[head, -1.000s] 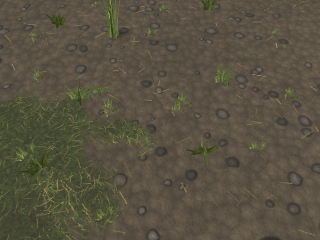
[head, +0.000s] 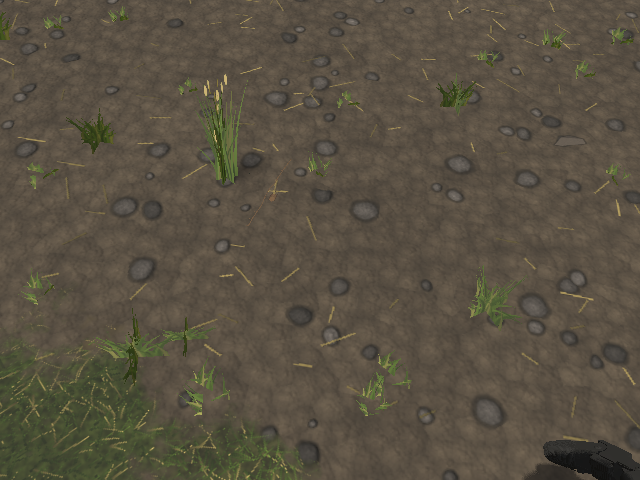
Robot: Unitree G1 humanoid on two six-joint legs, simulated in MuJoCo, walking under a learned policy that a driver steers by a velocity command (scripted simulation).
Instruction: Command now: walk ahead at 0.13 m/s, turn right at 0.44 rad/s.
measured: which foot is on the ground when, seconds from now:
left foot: down 0.00-0.32, up 0.34-0.76, down 0.78-1.00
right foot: up 0.00-0.30, down 0.32-1.00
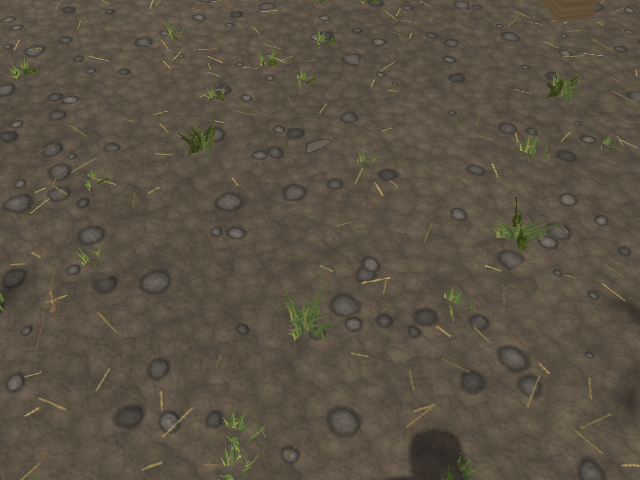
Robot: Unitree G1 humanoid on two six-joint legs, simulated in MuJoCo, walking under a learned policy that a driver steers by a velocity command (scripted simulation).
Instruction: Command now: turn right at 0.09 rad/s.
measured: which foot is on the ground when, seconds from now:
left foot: down 0.00-1.00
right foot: down 0.00-0.74, up 0.76-1.00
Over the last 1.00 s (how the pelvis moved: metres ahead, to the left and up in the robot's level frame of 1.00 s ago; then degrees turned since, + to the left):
0.05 -0.01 0.01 -25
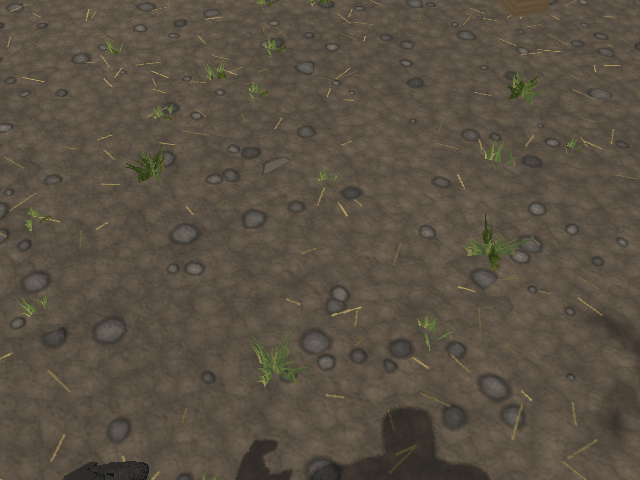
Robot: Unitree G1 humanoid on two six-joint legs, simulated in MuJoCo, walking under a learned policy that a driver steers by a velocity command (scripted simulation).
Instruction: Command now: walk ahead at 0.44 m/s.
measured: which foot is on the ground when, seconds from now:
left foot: down 0.00-0.12, up 0.14-0.58, down 0.60-1.00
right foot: up 0.00-0.10, down 0.12-0.62, up 0.64-0.98, down 1.00-1.00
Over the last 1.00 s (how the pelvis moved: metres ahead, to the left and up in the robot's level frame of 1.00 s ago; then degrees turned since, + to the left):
0.13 0.00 0.01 1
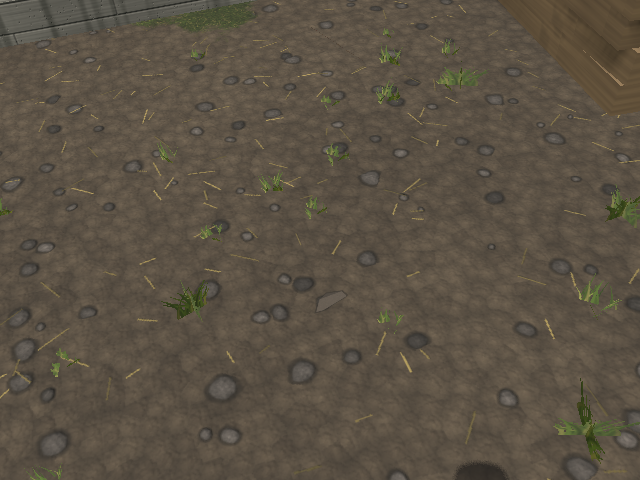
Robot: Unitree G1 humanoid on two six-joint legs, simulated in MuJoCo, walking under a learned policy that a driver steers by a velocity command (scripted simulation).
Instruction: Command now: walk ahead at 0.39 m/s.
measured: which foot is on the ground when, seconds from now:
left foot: down 0.00-0.00, up 0.02-0.42, down 0.44-1.00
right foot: down 0.00-0.44, up 0.46-0.96, down 0.98-1.00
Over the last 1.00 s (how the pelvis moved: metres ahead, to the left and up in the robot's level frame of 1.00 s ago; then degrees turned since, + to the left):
0.38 -0.04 0.00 -1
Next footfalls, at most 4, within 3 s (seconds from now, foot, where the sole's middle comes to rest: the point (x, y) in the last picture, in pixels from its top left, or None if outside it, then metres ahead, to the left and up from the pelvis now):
0.44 left None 0.34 0.15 -0.78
0.98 right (391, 430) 0.66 -0.08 -0.78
1.52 left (267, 339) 0.90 0.21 -0.78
2.02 right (288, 235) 1.27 0.18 -0.78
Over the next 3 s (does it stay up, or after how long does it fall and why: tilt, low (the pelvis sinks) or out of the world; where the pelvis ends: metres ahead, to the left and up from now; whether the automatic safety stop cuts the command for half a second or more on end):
stays up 1.55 0.34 -0.02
